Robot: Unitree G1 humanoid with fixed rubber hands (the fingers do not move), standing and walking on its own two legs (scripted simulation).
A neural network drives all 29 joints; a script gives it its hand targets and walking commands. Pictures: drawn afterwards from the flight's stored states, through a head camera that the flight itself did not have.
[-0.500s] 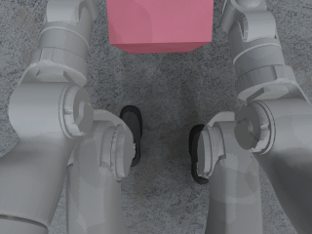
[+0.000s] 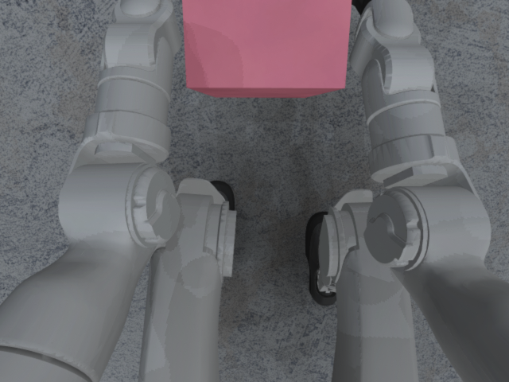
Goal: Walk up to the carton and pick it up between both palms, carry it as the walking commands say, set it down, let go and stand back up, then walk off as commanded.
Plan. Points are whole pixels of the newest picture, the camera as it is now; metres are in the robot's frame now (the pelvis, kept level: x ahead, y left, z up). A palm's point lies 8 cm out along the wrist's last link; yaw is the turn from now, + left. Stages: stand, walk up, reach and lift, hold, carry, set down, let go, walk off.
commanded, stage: reach and lift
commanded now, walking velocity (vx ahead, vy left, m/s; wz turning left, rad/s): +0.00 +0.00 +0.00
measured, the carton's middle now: (263, 7) +0.55 +0.07 -0.20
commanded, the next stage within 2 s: none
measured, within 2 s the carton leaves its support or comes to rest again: neither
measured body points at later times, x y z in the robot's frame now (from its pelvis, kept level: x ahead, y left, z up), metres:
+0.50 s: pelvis +0.01 +0.00 +0.04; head +0.35 +0.04 +0.33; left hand +0.55 +0.19 -0.09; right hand +0.56 -0.06 -0.08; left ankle +0.13 +0.13 -0.35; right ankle +0.09 -0.11 -0.35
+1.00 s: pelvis +0.00 +0.00 +0.09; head +0.31 +0.04 +0.42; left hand +0.52 +0.19 +0.00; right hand +0.53 -0.07 +0.00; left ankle +0.13 +0.13 -0.35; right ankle +0.09 -0.11 -0.35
